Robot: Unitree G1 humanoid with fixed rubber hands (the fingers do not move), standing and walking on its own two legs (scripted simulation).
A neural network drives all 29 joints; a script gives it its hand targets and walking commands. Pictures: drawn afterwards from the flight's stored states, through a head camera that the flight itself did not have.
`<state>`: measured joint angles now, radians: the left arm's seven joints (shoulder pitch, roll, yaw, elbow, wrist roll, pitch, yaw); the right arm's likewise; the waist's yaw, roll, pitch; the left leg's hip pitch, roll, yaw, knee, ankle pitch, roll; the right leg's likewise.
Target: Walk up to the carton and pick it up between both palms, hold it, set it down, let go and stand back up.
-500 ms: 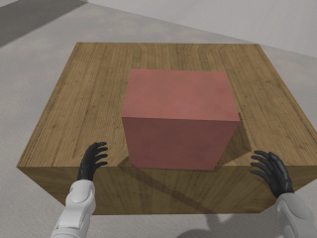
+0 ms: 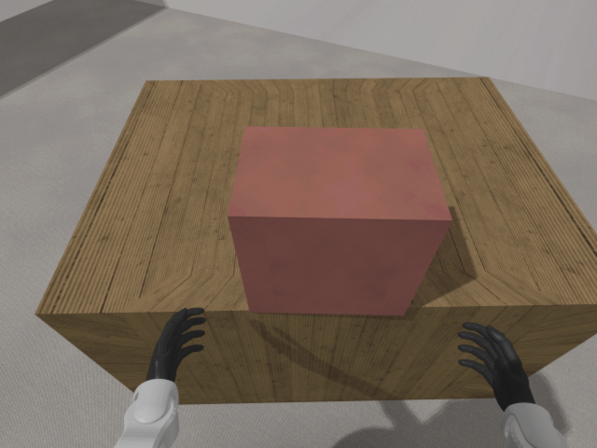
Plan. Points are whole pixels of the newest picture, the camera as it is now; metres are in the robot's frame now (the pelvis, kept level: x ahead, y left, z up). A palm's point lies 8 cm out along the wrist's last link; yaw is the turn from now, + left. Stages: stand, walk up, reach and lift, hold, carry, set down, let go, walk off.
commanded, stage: set down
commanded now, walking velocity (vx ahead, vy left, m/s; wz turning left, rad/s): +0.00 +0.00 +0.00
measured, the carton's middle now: (329, 227) +0.44 -0.03 +0.01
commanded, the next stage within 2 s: let go in 0.66 s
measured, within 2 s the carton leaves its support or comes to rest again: neither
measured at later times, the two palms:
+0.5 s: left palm (147, 407) +0.18 +0.22 -0.07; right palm (484, 417) +0.17 -0.24 -0.07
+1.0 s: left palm (136, 423) +0.16 +0.23 -0.07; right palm (475, 432) +0.16 -0.22 -0.08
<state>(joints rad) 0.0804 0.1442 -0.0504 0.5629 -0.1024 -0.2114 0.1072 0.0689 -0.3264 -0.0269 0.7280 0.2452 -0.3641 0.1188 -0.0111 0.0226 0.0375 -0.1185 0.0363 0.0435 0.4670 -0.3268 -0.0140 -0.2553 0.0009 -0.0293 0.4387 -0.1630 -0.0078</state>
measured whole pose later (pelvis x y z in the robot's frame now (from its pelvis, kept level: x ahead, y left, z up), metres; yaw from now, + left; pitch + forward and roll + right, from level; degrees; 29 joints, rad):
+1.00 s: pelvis +0.00 +0.01 +0.00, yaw +0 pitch -5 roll -1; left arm 0.20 0.19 0.00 0.47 0.00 0.16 0.02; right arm 0.17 -0.18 -0.07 0.73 -0.03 -0.20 0.03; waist 0.01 0.01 0.12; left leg 0.00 0.04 0.04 0.40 -0.31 -0.01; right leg -0.12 0.01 -0.03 0.34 -0.13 0.00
